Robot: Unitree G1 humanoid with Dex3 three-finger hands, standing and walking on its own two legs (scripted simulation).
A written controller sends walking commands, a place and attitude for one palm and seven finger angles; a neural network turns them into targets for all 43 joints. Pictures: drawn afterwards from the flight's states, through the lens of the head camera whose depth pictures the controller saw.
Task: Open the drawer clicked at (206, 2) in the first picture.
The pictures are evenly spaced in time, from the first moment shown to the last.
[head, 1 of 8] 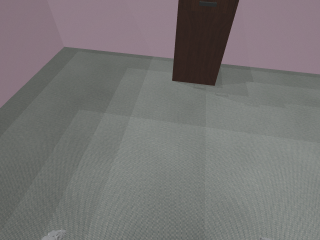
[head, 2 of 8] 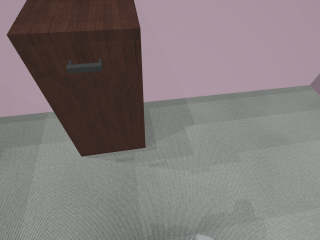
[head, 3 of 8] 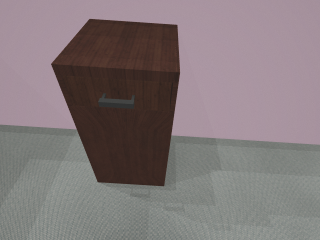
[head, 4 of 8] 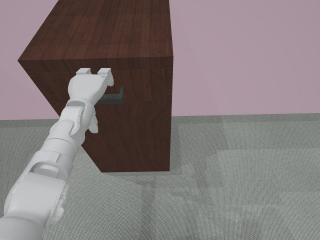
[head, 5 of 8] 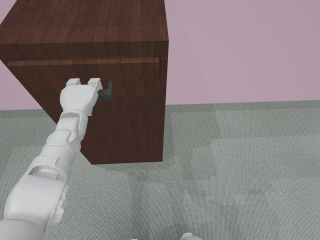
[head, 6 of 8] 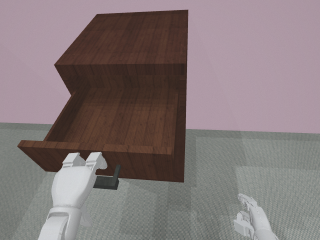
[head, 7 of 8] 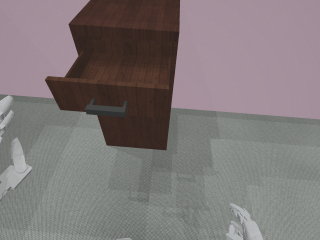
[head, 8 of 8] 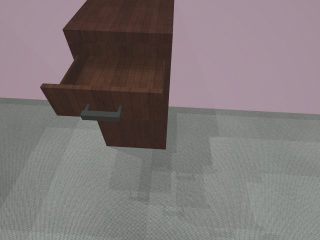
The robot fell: no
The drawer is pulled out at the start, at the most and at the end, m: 0.00 0.30 0.30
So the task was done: yes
